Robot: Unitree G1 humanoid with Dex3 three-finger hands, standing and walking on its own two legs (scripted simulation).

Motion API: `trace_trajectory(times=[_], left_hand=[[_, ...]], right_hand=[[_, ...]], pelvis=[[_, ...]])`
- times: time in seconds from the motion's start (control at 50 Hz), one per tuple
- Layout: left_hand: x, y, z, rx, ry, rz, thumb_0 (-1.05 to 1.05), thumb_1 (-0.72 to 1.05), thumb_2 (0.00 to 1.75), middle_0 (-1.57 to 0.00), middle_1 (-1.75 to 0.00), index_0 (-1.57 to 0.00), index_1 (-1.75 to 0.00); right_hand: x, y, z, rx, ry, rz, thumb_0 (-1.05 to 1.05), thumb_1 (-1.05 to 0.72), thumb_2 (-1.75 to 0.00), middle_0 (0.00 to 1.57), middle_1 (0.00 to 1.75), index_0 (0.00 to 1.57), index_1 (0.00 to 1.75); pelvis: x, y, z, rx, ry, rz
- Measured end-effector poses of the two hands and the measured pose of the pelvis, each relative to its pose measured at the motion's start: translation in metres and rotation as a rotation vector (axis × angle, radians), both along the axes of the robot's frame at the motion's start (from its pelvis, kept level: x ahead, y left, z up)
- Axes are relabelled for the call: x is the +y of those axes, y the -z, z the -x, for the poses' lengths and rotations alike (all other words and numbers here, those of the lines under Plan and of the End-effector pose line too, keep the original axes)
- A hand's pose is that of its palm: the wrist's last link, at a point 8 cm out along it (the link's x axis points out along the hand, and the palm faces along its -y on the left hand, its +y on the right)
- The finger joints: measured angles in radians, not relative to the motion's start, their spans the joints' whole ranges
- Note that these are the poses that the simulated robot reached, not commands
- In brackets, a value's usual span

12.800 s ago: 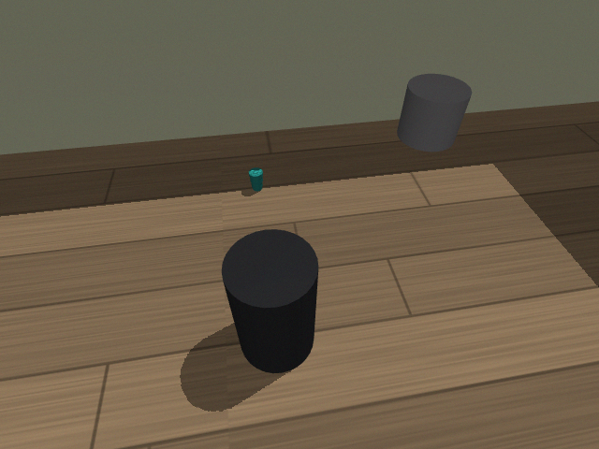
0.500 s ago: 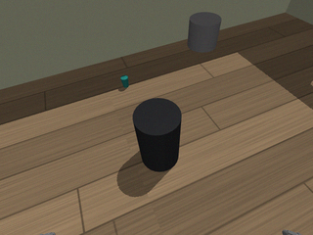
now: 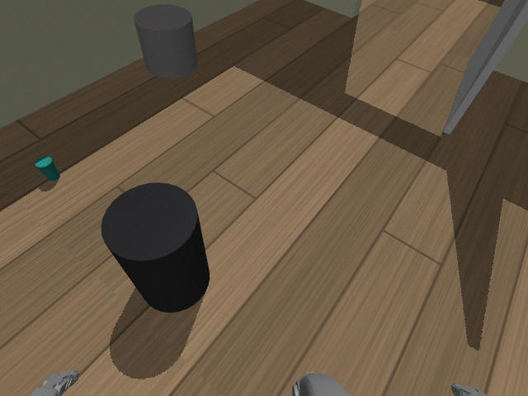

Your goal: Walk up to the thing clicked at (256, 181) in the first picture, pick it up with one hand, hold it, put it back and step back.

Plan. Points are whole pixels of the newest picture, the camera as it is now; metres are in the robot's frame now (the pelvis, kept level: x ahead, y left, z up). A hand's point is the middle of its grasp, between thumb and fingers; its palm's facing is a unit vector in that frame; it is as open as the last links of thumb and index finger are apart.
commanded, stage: walk up
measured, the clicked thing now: (49, 169) +1.12 +0.97 -0.72
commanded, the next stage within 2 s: stand in 1.86 s
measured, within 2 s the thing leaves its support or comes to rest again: neither
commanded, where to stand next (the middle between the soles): +0.07 -0.05 m, yaw -46 degrees
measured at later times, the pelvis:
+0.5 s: pelvis +0.02 +0.00 -0.03, yaw -22 degrees
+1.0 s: pelvis +0.01 +0.00 -0.03, yaw -38 degrees
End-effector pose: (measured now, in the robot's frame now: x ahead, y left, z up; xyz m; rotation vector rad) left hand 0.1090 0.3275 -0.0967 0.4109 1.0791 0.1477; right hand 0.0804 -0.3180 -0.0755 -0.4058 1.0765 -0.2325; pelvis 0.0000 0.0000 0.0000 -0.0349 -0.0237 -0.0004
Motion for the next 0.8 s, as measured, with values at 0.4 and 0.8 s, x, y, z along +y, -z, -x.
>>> trace_trajectory(times=[0.4, 0.8], left_hand=[[-0.077, 0.002, -0.099, -0.040, 0.314, -0.017, 0.01, 0.90, 0.90, -0.21, -0.30, -0.21, -0.30], [-0.094, 0.017, -0.156, 0.033, 0.542, 0.001, 0.01, 0.90, 0.90, -0.20, -0.30, -0.21, -0.30]], right_hand=[[-0.013, 0.045, 0.078, -0.008, 0.332, -0.074, 0.01, -0.91, -0.90, 0.20, 0.30, 0.20, 0.30], [0.008, 0.012, 0.192, 0.029, 0.538, 0.058, 0.01, -0.90, -0.90, 0.20, 0.30, 0.21, 0.30]], pelvis=[[-0.008, 0.019, -0.018, 0.003, 0.326, -0.020], [0.010, 0.018, -0.013, 0.003, 0.575, -0.009]])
